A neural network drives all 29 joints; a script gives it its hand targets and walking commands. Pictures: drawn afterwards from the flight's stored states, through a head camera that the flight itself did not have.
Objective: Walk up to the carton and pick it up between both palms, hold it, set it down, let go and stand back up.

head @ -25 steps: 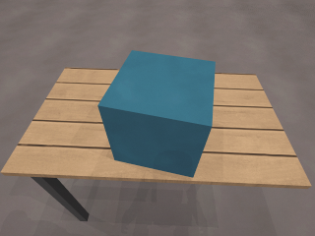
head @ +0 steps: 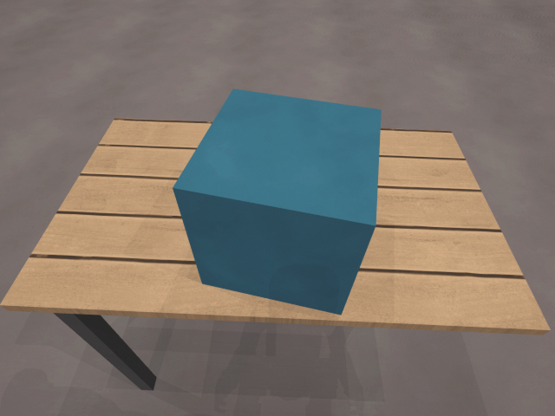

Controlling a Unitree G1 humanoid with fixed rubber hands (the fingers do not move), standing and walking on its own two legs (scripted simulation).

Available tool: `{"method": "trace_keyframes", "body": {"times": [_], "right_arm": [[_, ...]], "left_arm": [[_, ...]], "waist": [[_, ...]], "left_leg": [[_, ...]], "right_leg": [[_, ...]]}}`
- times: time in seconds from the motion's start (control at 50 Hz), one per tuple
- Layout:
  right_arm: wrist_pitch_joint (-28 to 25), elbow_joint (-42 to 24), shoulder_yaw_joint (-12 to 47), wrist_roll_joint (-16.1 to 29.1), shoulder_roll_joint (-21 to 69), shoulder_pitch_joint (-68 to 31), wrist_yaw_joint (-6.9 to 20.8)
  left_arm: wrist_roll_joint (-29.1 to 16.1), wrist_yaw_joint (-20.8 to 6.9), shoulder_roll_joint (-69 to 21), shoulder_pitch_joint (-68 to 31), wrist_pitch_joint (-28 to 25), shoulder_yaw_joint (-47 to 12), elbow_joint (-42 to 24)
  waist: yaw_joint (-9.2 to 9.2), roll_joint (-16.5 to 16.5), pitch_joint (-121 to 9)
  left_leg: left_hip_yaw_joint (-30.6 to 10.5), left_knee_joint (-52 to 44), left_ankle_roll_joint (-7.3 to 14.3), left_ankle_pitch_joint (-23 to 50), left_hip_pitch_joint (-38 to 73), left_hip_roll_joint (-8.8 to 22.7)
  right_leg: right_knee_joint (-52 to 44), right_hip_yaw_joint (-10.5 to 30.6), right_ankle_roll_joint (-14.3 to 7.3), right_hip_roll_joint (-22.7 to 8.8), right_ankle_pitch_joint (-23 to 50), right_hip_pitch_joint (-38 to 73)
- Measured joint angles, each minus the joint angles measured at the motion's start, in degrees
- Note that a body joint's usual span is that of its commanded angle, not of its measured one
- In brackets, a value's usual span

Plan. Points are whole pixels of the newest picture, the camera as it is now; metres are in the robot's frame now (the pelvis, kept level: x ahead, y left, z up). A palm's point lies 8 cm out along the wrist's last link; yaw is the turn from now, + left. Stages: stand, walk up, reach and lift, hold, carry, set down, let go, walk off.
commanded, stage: stand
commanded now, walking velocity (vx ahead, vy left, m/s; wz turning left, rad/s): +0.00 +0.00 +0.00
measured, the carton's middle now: (286, 201) +0.43 +0.01 +0.05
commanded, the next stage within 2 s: none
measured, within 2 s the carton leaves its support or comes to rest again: neither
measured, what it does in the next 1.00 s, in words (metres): stands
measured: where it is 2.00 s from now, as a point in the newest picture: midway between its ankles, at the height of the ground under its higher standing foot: outside the picture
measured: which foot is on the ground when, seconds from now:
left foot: down 0.00-1.00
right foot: down 0.00-1.00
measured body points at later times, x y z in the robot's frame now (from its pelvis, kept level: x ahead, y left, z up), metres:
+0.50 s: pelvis +0.00 +0.00 +0.00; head +0.01 +0.01 +0.45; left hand -0.01 +0.23 -0.16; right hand -0.02 -0.23 -0.15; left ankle -0.01 +0.13 -0.74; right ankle -0.01 -0.11 -0.74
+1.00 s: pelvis +0.00 +0.00 +0.00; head +0.01 +0.01 +0.45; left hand -0.01 +0.23 -0.16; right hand -0.01 -0.22 -0.15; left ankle -0.01 +0.13 -0.74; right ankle -0.01 -0.11 -0.74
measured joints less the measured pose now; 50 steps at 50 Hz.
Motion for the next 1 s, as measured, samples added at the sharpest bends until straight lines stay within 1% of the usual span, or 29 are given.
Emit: {"method": "trace_keyframes", "body": {"times": [1.0], "right_arm": [[-0.15, 0.47, 0.18, 0.09, 0.38, -0.26, -0.09]], "left_arm": [[-0.06, 0.13, -0.15, -0.27, -0.12, -0.48, 1.46]], "waist": [[0.09, -0.14, 0.26]], "left_leg": [[0.12, -0.4, 0.22, -0.08, 0.32, -0.24]], "right_leg": [[-0.4, 0.1, 0.26, -0.25, -0.07, 0.31]]}}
